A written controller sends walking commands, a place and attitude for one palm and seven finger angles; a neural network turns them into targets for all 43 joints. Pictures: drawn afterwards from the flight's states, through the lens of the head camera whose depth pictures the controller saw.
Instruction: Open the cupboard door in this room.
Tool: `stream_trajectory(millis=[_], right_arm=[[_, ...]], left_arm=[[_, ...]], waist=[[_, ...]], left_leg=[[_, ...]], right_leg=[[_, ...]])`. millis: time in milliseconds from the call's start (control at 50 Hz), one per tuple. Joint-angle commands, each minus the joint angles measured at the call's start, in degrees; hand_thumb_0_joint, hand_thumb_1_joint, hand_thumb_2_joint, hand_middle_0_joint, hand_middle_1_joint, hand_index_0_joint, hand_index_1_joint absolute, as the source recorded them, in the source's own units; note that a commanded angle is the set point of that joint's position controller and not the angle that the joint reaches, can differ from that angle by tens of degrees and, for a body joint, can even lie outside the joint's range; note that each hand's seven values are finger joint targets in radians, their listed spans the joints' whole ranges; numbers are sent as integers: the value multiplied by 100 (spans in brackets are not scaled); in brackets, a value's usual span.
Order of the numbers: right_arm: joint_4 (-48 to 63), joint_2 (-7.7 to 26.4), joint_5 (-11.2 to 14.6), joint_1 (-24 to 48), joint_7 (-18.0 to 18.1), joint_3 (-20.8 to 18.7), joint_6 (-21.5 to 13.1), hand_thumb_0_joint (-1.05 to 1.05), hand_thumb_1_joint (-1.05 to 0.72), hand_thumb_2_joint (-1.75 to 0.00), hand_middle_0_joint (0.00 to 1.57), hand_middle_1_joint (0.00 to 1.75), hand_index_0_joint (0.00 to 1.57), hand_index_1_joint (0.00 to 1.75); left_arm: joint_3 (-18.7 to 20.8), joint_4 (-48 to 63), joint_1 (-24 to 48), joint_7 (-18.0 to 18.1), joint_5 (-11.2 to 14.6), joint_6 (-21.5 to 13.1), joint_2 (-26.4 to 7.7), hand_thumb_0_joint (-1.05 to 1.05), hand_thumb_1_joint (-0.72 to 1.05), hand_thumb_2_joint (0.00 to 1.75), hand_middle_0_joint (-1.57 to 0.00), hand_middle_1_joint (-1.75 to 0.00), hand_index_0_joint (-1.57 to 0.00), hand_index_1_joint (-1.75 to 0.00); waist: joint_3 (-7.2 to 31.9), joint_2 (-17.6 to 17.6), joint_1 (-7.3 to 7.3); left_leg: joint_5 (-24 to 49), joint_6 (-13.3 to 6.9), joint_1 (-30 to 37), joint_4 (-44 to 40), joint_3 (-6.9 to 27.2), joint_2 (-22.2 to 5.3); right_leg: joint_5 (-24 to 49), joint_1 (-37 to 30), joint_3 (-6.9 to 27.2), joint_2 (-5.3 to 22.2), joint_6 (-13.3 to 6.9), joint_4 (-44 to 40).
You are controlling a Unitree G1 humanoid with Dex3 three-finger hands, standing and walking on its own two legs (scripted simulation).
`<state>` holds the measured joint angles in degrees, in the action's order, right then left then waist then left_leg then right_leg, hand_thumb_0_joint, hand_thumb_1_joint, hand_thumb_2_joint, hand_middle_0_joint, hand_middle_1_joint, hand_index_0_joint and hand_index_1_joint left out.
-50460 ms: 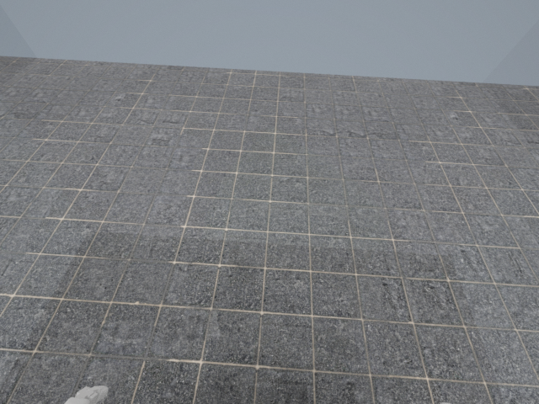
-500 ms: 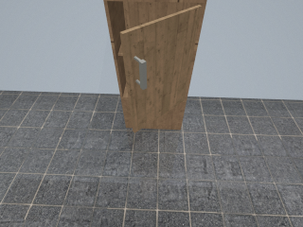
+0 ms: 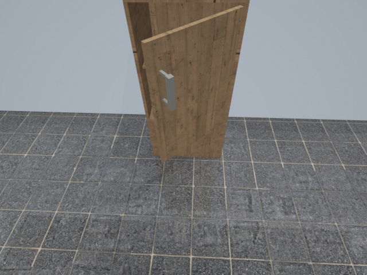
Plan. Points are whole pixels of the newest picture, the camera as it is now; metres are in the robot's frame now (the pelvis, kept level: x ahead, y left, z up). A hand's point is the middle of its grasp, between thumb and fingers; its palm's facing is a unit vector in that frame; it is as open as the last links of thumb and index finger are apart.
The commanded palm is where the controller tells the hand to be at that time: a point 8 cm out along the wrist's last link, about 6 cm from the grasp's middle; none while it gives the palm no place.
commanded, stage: look to check the result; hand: left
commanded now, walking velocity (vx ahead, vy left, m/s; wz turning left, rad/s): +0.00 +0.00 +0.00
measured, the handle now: (167, 90) +0.67 +0.10 +0.01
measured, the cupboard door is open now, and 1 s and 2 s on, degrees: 43 43 43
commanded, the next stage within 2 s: walk to a spot facing it in 0.06 s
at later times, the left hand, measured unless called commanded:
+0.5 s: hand out of the picture +0.06 +0.20 -0.18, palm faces -0.06 -0.97 -0.25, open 7.4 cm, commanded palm none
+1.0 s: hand out of the picture +0.15 +0.14 -0.18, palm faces -0.34 -0.90 -0.28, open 7.4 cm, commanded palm none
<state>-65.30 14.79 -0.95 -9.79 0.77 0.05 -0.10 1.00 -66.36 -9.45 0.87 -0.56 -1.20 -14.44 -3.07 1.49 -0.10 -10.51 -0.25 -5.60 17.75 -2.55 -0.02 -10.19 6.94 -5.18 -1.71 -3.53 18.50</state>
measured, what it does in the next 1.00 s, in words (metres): steps on the spot, turning right: right foot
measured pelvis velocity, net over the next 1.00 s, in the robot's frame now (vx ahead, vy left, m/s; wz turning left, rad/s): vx -0.01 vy -0.03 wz -0.40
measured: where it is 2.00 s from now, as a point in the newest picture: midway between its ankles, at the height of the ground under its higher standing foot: outside the picture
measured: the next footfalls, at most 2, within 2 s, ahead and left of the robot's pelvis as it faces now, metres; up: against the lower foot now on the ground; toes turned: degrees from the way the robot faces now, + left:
right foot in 0.88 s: +0.00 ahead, -0.15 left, +0.00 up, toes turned -22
left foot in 1.24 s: +0.11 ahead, +0.08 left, +0.00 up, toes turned -32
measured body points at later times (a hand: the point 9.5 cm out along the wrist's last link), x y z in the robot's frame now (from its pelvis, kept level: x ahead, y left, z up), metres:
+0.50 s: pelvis +0.00 +0.00 -0.01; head +0.03 +0.00 +0.44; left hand +0.07 +0.25 -0.16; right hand +0.01 -0.26 -0.16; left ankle -0.01 +0.11 -0.75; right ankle +0.00 -0.07 -0.75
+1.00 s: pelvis -0.01 -0.03 -0.02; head +0.05 -0.07 +0.42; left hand +0.16 +0.18 -0.16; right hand -0.05 -0.29 -0.18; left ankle -0.01 +0.12 -0.68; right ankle -0.03 -0.14 -0.75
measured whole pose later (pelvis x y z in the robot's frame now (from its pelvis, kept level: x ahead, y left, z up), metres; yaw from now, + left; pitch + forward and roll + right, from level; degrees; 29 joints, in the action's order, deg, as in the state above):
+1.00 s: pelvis -0.01 -0.03 -0.02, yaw -23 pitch +0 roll +1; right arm -54.9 13.5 -0.5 -8.8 1.2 -3.4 3.3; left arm 4.7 -53.6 -8.1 0.1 -1.3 1.9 -12.6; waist -8.6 1.5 0.4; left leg -30.0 3.4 -24.1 63.0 -4.8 -5.8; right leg -17.0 19.1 0.4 -0.6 -1.3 35.6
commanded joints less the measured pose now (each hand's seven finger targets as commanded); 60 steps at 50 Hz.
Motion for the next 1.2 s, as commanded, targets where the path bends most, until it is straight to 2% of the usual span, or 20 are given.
stream_trajectory(millis=[0, 180, 280, 460, 500, 520, 540, 560, 620, 780, 820, 840, 860, 880, 900, 920, 1020, 1120, 1160, 1180], right_arm=[[199, 866, -14, -66, 51, -158, -61, 0, -90, -90, 20, 30, 20, 30], [234, 978, -17, -3, 64, -176, -56, 0, -90, -90, 20, 30, 20, 30], [281, 472, -11, -418, 134, -159, 85, 0, -90, -90, 20, 30, 20, 30], [713, 375, 35, -548, 198, -350, 176, 0, -90, -90, 20, 30, 20, 30], [714, 428, 8, -798, 218, -373, 133, 0, -90, -90, 20, 30, 20, 30], [726, 635, -37, -838, 230, -420, 109, 0, -90, -90, 20, 30, 20, 30], [745, 838, -89, -994, 257, -462, 60, 0, -90, -90, 20, 30, 20, 30], [748, 791, -107, -1043, 291, -437, 25, 0, -90, -90, 20, 30, 20, 30], [982, 597, -91, -657, 319, -395, -70, 0, -90, -90, 20, 30, 20, 30], [1036, 818, -125, -718, 172, -527, 10, 0, -90, -90, 20, 30, 20, 30], [1145, 872, -80, -526, 131, -563, 37, 0, -90, -90, 20, 30, 20, 30], [1257, 716, -24, -387, 110, -572, 54, 0, -90, -90, 20, 30, 20, 30], [1612, 208, 35, -95, 72, -471, 77, 0, -90, -90, 20, 30, 20, 30], [1710, 351, 48, 101, 104, -445, 161, 0, -90, -90, 20, 30, 20, 30], [1685, 323, 72, 54, 67, -455, 193, 0, -90, -90, 20, 30, 20, 30], [1698, 292, 53, 237, 65, -488, 187, 0, -90, -90, 20, 30, 20, 30], [1694, 158, 64, 273, 66, -429, 151, 0, -90, -90, 20, 30, 20, 30], [1764, 160, 114, 158, 99, -431, 116, 0, -90, -90, 20, 30, 20, 30], [1669, 276, 119, -160, 140, -438, 74, 0, -90, -90, 20, 30, 20, 30], [1592, 465, 104, -428, 178, -474, 21, 0, -90, -90, 20, 30, 20, 30]], left_arm=[[148, 283, 20, 69, -2, -120, -1025, 0, 90, 90, -20, -30, -20, -30], [186, 343, 157, 68, -4, -123, -1136, 0, 90, 90, -20, -30, -20, -30], [218, 419, -134, 81, -17, 109, -774, 0, 90, 90, -20, -30, -20, -30], [493, 890, -94, 58, -69, 283, -906, 0, 90, 90, -20, -30, -20, -30], [482, 1053, 112, 14, -52, 296, -757, 0, 90, 90, -20, -30, -20, -30], [445, 1168, 149, -29, -40, 310, -529, 0, 90, 90, -20, -30, -20, -30], [422, 1306, 263, -68, -34, 342, -399, 0, 90, 90, -20, -30, -20, -30], [476, 1339, 331, -84, -79, 389, -480, 0, 90, 90, -20, -30, -20, -30], [517, 1317, 168, -176, -92, 407, -309, 0, 90, 90, -20, -30, -20, -30], [450, 1568, 249, -256, -78, 380, -136, 0, 90, 90, -20, -30, -20, -30], [507, 1473, -203, -242, -83, 335, -314, 0, 90, 90, -20, -30, -20, -30], [589, 1367, -621, -199, -118, 279, -678, 0, 90, 90, -20, -30, -20, -30], [751, 1306, -959, -88, -163, 210, -1403, 0, 90, 90, -20, -30, -20, -30], [761, 1257, -1164, -19, -57, 223, -1576, 0, 90, 90, -20, -30, -20, -30], [718, 1339, -873, -9, -51, 247, -1490, 0, 90, 90, -20, -30, -20, -30], [713, 1482, -459, 56, -84, 260, -1178, 0, 90, 90, -20, -30, -20, -30], [636, 1642, -328, 94, -128, 181, -1013, 0, 90, 90, -20, -30, -20, -30], [661, 1705, -206, 15, -148, 257, -1069, 0, 90, 90, -20, -30, -20, -30], [645, 1780, 5, -16, -95, 301, -1005, 0, 90, 90, -20, -30, -20, -30], [600, 1843, 139, -31, -55, 320, -856, 0, 90, 90, -20, -30, -20, -30]], waist=[[206, -132, -34], [204, -130, -47], [331, -207, -60], [130, -555, -115], [209, -90, -252], [140, 751, -255], [106, 1499, -305], [93, 1191, -249], [242, 232, 37], [233, 1011, -109], [385, 672, 165], [544, -170, 394], [577, -2201, 577], [633, -1990, 717], [294, -1624, 490], [192, -1441, 356], [866, -687, 146], [723, -1067, 43], [661, -1063, -162], [689, -633, -326]], left_leg=[[576, -114, -59, -241, 592, -658], [598, -81, -12, -210, 510, -694], [390, 44, -164, 411, 30, -700], [-919, 103, -621, 1273, -151, -548], [-426, -43, 23, 632, 88, -897], [-118, -314, 338, 185, 699, -1507], [592, -793, 412, -440, 1474, -2443], [1239, -1041, 286, -418, 1413, -2723], [2358, -984, 337, 45, 435, -2313], [1997, -495, 77, 646, -653, -2081], [1516, -202, -348, 1363, -889, -1897], [679, 102, -996, 2409, -1158, -1544], [-2427, 409, -2525, 3942, -1242, -586], [-2947, 365, -2676, 4825, -265, -516], [-2574, 319, -2800, 5160, 3, -673], [-2149, 313, -2905, 5180, 144, -687], [-1656, 445, -2201, 4006, 177, -416], [-1354, 381, -1465, 2539, 126, -141], [-656, 342, -639, 1454, 133, -79], [-345, 276, 190, 662, 279, -330]], right_leg=[[715, -50, 938, 963, 47, -435], [991, -76, 1014, 954, 71, -451], [1724, -18, 1315, 1024, 55, -35], [1298, 629, 2291, 1303, -519, 8], [956, 1287, 1890, 819, -231, 463], [416, 1926, 1387, 240, 43, 1207], [-1353, 2337, 664, -122, 241, 2621], [-2073, 2477, 810, 18, 311, 3856], [-1681, 2617, 744, 315, 461, 4544], [-1287, 1494, -62, 310, 431, 2407], [-343, 614, -82, 253, 335, 1396], [922, -157, 642, 702, 100, 689], [2781, -792, 2974, 2194, -591, 176], [2874, -539, 3301, 2460, -1077, 79], [1303, -2, 3090, 2310, -1151, -81], [1012, 114, 2999, 1937, -995, -32], [2446, -57, 2520, 1476, -833, 500], [1851, 483, 2791, 1238, -682, 501], [1465, 1054, 2743, 988, -364, 714], [871, 1713, 2491, 716, -88, 1025]])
